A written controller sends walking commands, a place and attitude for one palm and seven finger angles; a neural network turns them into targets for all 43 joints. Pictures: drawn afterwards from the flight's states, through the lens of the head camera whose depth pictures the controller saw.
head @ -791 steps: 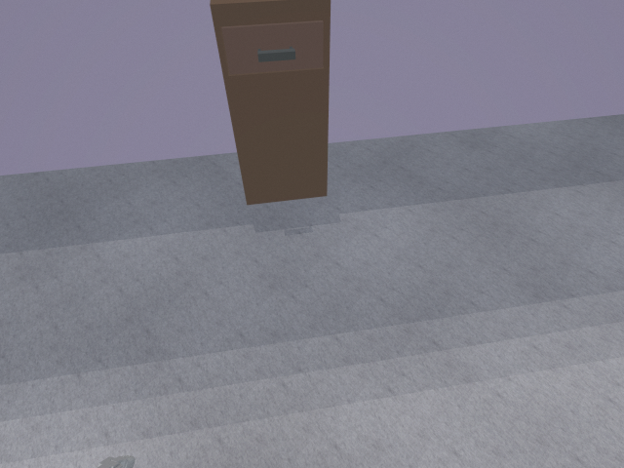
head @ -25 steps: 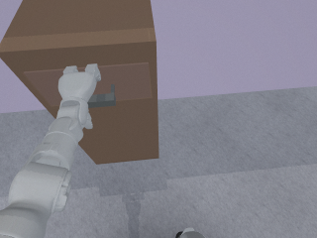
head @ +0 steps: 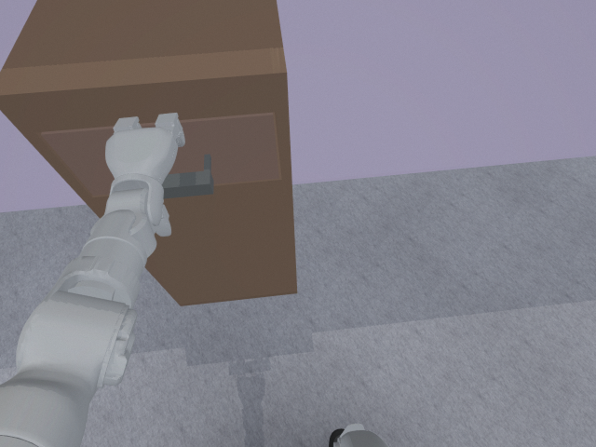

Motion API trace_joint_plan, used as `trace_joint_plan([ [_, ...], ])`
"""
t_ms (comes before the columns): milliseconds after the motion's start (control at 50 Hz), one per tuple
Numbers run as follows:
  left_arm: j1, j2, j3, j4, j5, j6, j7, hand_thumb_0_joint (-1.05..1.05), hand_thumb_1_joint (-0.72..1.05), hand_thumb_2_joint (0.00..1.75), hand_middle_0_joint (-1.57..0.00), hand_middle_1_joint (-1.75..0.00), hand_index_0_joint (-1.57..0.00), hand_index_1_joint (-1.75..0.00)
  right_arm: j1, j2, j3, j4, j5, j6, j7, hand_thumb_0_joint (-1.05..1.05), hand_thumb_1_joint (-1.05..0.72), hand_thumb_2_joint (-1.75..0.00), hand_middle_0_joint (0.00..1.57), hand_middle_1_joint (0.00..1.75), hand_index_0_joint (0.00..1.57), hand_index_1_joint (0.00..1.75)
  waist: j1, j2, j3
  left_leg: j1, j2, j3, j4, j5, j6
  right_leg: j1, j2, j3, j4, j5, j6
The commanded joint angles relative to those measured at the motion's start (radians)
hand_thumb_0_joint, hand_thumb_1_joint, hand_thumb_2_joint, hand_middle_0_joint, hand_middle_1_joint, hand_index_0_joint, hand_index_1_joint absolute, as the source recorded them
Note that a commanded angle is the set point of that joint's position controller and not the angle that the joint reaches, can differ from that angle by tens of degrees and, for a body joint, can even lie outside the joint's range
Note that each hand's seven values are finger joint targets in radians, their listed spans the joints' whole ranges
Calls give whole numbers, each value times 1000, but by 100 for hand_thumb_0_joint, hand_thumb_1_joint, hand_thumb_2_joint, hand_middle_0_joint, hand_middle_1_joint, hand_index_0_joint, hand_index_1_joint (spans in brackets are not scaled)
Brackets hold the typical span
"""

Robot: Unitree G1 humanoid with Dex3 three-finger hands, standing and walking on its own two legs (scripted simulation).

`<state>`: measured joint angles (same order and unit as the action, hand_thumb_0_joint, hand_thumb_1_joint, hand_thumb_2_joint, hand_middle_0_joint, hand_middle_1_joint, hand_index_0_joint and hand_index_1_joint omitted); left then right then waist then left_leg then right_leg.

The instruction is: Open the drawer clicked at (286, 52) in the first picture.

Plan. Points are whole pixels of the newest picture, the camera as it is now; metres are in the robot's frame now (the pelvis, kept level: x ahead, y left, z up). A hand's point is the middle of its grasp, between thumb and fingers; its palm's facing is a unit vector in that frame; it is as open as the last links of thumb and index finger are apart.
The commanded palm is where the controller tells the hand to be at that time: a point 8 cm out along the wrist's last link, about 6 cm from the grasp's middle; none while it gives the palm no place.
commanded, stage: re-aim the fingers above the handle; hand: left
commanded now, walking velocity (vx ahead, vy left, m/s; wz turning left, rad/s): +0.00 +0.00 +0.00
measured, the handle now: (173, 174) +0.55 +0.18 -0.02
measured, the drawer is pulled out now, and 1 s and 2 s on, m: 0.00 0.00 0.00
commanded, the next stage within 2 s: lower the fingers behind the handle in 1.44 s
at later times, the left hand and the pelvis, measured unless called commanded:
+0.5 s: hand (162, 181) +0.49 +0.17 +0.04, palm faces -0.03 -0.03 -1.00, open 13.8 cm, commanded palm +0.44 +0.18 +0.09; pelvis +0.01 +0.00 +0.00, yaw +0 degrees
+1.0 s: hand (165, 192) +0.46 +0.16 +0.05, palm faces -0.05 -0.02 -1.00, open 13.8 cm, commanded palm +0.44 +0.18 +0.10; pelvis +0.01 +0.00 +0.01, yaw +2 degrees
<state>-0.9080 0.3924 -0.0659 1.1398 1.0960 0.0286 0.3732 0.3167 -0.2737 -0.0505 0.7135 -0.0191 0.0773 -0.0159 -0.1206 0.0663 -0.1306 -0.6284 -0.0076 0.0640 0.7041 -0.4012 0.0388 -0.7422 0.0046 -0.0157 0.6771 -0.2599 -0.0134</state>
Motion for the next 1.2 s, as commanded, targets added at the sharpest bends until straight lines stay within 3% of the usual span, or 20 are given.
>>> trace_joint_plan([
  [0,-378,274,67,-209,-8,13,16,0,-50,30,-30,-120,-30,-120,116,-142,-49,-75,6,-12,-12,0,-90,-90,20,30,20,30,23,-91,-471,103,-18,-27,-70,444,-1,450,26,17,-30,390,-10],
  [60,-384,270,67,-285,-11,-26,-4,0,-50,30,-30,-120,-30,-120,117,-140,-58,-78,6,-15,-19,0,-90,-90,20,30,20,30,19,-90,-489,146,-15,-32,-68,478,3,456,27,20,-42,404,-10],
  [160,-436,201,6,-320,-8,-76,4,0,-50,30,-30,-120,-30,-120,130,-133,-64,-51,7,-27,-22,0,-90,-90,20,30,20,30,-11,-40,-393,192,-11,-50,-77,437,-2,344,32,9,-66,308,-17],
  [220,-466,180,-12,-282,0,-69,29,0,-50,30,-30,-120,-30,-120,137,-130,-61,-31,4,-35,-18,0,-90,-90,20,30,20,30,-23,-17,-358,192,-11,-62,-78,409,-7,290,32,-1,-66,257,-20],
  [300,-509,203,3,-222,-4,-33,53,0,-50,30,-30,-120,-30,-120,140,-134,-54,-19,4,-37,-13,0,-90,-90,20,30,20,30,-32,-12,-361,170,-16,-62,-78,374,-9,280,33,-1,-62,237,-22],
  [340,-505,210,5,-191,-1,-9,54,0,-50,30,-30,-120,-30,-120,137,-136,-49,-24,5,-36,-12,0,-90,-90,20,30,20,30,-24,-10,-381,154,-20,-58,-79,379,-11,298,32,0,-53,249,-22],
  [380,-416,135,-26,-190,-12,3,39,0,-50,30,-30,-120,-30,-120,132,-123,-54,-40,2,-34,-3,0,-90,-90,20,30,20,30,2,-2,-442,193,-17,-51,-73,452,-12,341,32,-2,-47,302,-23],
  [400,-369,173,16,-205,-22,4,30,0,-50,30,-30,-120,-30,-120,130,-128,-56,-48,3,-30,-1,0,-90,-90,20,30,20,30,23,-13,-473,202,-12,-49,-71,484,-13,370,33,-1,-41,335,-22],
  [460,-241,181,38,-238,-33,2,-5,0,-50,30,-30,-120,-30,-120,109,-129,-54,-79,4,-13,-2,0,-90,-90,20,30,20,30,58,-61,-503,185,-11,-39,-71,572,-7,460,29,4,-34,431,-18],
  [520,-114,197,67,-377,-24,-17,-8,0,-50,30,-30,-120,-30,-120,74,-123,-55,-115,8,-5,-3,0,-90,-90,20,30,20,30,99,-89,-480,174,-7,-29,-87,617,0,512,24,10,-37,492,-16],
  [540,-107,179,52,-422,-23,-23,-4,0,-50,30,-30,-120,-30,-120,64,-121,-55,-122,10,-4,-3,0,-90,-90,20,30,20,30,94,-98,-467,177,-7,-30,-92,609,1,514,25,9,-44,491,-15],
  [600,-139,217,84,-468,-3,-36,32,0,-50,30,-30,-120,-30,-120,44,-120,-57,-110,14,-3,-8,0,-90,-90,20,30,20,30,81,-102,-372,182,-8,-35,-105,561,0,473,27,2,-57,433,-17],
  [700,-331,165,5,-503,15,-22,84,0,-50,30,-30,-120,-30,-120,27,-107,-59,-71,11,-15,-17,0,-90,-90,20,30,20,30,26,-11,-363,271,-12,-43,-106,483,-9,389,28,-3,-77,329,-23],
  [780,-382,52,-100,-431,-17,14,49,0,-50,30,-30,-120,-30,-120,29,-101,-58,-56,17,-20,-22,0,-90,-90,20,30,20,30,-3,-22,-368,312,-14,-56,-110,459,-14,359,28,-13,-91,291,-21],
  [860,-344,-26,-154,-339,-53,32,-17,0,-50,30,-30,-120,-30,-120,26,-109,-53,-58,20,-16,-19,0,-90,-90,20,30,20,30,-5,-61,-336,303,-17,-63,-114,462,-15,346,28,-20,-97,286,-23],
  [920,-270,62,-77,-251,-41,27,-41,0,-50,30,-30,-120,-30,-120,21,-120,-38,-67,17,-5,-25,0,-90,-90,20,30,20,30,24,-128,-294,212,-26,-51,-124,402,-8,382,22,-14,-86,290,-22],
  [960,-270,108,-30,-260,-30,9,-37,0,-50,30,-30,-120,-30,-120,17,-121,-34,-82,14,-4,-27,0,-90,-90,20,30,20,30,43,-124,-299,172,-29,-47,-124,406,-8,409,18,-9,-74,308,-25],
  [1060,-200,275,128,-370,10,-19,31,0,-50,30,-30,-120,-30,-120,2,-106,-33,-124,-1,-2,-26,0,-90,-90,20,30,20,30,124,-83,-434,130,-33,-26,-98,503,-10,528,14,15,-21,437,-26],
  [1100,-166,287,137,-402,21,-9,59,0,-50,30,-30,-120,-30,-120,1,-97,-35,-128,2,-2,-23,0,-90,-90,20,30,20,30,129,-69,-444,124,-31,-13,-98,509,-11,548,12,20,-19,469,-23],
  [1180,-202,211,66,-428,15,26,72,0,-50,30,-30,-120,-30,-120,13,-105,-52,-113,13,-11,-20,0,-90,-90,20,30,20,30,76,-82,-426,171,-20,-13,-105,498,-9,510,19,11,-49,438,-16],
])
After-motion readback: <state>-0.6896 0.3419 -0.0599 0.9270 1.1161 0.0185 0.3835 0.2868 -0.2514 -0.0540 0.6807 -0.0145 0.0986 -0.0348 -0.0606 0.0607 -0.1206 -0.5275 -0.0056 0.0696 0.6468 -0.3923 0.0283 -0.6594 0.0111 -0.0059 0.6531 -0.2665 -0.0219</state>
